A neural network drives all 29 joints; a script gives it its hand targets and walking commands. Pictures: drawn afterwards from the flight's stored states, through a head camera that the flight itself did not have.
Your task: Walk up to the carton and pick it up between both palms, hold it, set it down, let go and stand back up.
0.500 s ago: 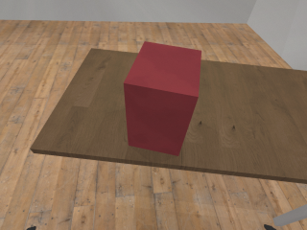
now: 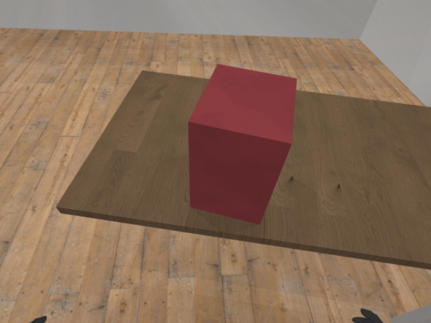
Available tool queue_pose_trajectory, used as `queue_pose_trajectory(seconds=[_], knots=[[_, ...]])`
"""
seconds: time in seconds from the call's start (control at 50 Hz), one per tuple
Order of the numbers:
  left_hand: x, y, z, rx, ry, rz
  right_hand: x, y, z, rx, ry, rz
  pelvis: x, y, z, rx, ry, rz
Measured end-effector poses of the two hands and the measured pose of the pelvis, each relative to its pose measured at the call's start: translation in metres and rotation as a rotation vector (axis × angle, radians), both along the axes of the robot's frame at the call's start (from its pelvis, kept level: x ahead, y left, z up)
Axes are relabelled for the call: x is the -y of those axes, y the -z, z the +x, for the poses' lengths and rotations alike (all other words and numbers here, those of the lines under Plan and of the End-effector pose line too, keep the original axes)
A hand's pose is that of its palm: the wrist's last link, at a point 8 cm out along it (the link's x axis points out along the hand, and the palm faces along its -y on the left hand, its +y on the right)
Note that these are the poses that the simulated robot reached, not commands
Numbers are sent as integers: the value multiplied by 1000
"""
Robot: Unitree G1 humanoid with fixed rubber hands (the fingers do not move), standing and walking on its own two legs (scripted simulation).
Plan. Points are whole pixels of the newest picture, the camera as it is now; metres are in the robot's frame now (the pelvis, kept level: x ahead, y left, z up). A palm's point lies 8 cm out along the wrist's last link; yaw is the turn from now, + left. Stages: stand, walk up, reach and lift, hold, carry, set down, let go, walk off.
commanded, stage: walk up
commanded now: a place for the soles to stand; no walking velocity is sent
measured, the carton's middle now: (239, 147) +0.48 -0.04 +0.06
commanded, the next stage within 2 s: reach and lift in 0.26 s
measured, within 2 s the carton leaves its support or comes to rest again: neither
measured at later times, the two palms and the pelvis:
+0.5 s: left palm (70, 278) +0.23 +0.28 -0.07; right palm out of the picture +0.14 -0.30 -0.07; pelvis -0.01 +0.00 -0.01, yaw -8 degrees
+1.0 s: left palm (85, 286) +0.21 +0.24 -0.04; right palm out of the picture +0.16 -0.26 -0.03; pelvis +0.01 -0.02 +0.01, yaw -9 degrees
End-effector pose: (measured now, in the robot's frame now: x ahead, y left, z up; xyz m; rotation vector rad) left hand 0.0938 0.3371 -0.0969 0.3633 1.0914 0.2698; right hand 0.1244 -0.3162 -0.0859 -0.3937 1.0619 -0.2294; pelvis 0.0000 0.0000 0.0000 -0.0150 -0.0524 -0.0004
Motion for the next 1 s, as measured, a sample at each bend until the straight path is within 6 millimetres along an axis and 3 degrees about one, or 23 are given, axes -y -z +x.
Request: queue_pose_trajectory(seconds=[0.16, 0.26, 0.32, 0.44, 0.52, 0.7, 0.84, 1.0], knots=[[2, 3, -19, -49, -10, 4, 1, 2, 6, 3, -4, 6, 1, 0, 0, -4, -8, -6], [-1, 7, -16, -42, -15, -6, 0, 4, -1, -15, 7, -5, -3, 2, 1, 11, -8, -1], [4, 5, 13, -37, -16, -2, -4, 3, 9, 72, -20, 11, -4, 8, -1, -16, 40, -7], [38, -14, 109, 93, 114, 0, -20, -5, 26, 216, -33, 60, 0, 17, -9, 39, 115, -23], [60, -34, 137, 165, 139, -18, -20, -18, 18, 245, -15, 68, 5, 11, -7, 72, 142, -21], [74, -34, 112, 137, 103, -64, -9, -43, 11, 283, -34, 25, 16, 0, -2, 67, 156, 3], [81, -42, 100, 183, 98, -105, -29, -49, 30, 356, -35, 57, 22, -4, 4, 59, 146, 10], [99, -58, 113, 263, 155, -159, -51, -51, 38, 429, 1, 103, 21, -9, 13, 65, 153, 15]])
